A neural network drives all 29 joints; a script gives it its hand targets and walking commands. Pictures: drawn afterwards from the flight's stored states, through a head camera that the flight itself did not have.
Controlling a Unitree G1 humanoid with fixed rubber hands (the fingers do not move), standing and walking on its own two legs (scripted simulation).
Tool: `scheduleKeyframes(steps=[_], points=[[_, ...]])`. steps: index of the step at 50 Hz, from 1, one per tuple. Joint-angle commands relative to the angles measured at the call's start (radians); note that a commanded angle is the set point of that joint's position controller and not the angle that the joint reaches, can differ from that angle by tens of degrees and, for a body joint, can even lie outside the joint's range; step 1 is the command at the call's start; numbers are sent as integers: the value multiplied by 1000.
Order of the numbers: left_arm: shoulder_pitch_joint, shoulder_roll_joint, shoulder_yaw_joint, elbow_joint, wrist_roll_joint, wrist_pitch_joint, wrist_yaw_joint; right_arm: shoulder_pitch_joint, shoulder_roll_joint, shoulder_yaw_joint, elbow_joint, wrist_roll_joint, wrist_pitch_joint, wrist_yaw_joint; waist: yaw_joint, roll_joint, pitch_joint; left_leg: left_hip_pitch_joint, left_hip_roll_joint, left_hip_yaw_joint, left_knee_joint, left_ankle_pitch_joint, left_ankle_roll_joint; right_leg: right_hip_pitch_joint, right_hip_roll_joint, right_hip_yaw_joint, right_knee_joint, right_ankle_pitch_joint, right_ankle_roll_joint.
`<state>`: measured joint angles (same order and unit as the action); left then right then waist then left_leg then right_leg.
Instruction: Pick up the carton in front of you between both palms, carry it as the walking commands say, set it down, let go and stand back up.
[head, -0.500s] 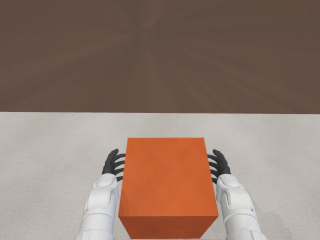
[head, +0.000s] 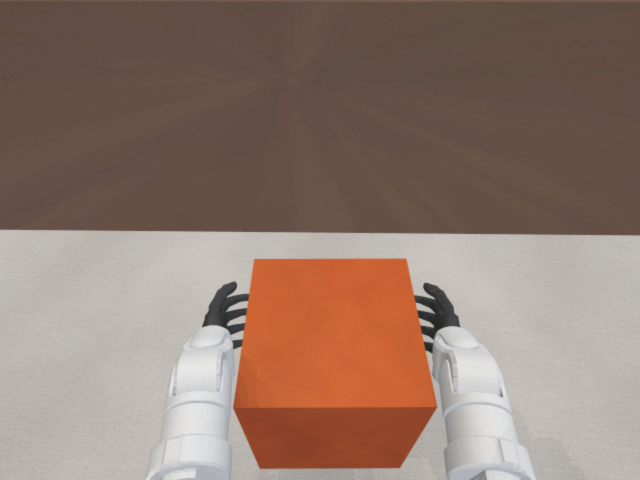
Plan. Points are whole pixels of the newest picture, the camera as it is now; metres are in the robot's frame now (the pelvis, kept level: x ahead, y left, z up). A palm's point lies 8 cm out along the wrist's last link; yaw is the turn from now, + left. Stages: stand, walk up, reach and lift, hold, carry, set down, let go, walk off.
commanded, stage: reach and lift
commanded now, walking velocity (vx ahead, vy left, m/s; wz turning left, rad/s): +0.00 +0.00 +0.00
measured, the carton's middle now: (330, 367) +0.29 +0.00 -0.04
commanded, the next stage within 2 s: hold in 0.62 s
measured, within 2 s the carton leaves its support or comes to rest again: neither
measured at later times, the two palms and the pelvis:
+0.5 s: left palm (216, 329) +0.31 +0.15 +0.04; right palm (445, 330) +0.30 -0.15 +0.04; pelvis +0.02 +0.00 +0.01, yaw +0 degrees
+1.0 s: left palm (211, 329) +0.29 +0.15 +0.06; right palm (450, 330) +0.29 -0.15 +0.06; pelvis +0.01 +0.00 +0.01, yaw +0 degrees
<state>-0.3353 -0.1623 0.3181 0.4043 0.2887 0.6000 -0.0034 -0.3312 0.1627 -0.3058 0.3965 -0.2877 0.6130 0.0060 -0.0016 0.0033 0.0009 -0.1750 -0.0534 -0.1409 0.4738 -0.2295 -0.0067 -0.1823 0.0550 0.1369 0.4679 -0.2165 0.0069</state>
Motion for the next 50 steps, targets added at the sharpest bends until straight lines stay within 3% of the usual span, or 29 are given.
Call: scheduleKeyframes(steps=[1,18,30,35,42,50], points=[[-517,-960,-560,27,-221,-8,-247,-535,960,561,10,225,-19,238,0,-1,-253,44,-28,69,-95,64,4,94,24,-64,-87,69,-3],[-391,-935,-607,-96,-251,35,-237,-405,932,604,-108,252,24,229,0,0,-256,122,-37,60,-125,245,-12,165,34,-56,-116,247,6],[-383,-928,-621,-136,-264,63,-236,-398,919,615,-151,263,51,229,0,0,-238,133,-36,58,-138,242,-14,173,35,-56,-129,238,5],[-386,-931,-685,-223,-302,91,-230,-403,927,683,-239,304,78,225,0,1,-287,171,-34,54,-144,300,-16,209,36,-55,-135,290,9],[-384,-883,-612,-169,-258,139,-229,-399,879,606,-181,260,126,223,1,-1,-137,121,-31,62,-178,124,-5,163,31,-59,-164,121,2],[-475,-909,-621,-164,-269,126,-239,-486,911,615,-172,269,113,231,0,0,-188,121,-28,66,-161,98,-4,165,26,-63,-147,98,-1]])
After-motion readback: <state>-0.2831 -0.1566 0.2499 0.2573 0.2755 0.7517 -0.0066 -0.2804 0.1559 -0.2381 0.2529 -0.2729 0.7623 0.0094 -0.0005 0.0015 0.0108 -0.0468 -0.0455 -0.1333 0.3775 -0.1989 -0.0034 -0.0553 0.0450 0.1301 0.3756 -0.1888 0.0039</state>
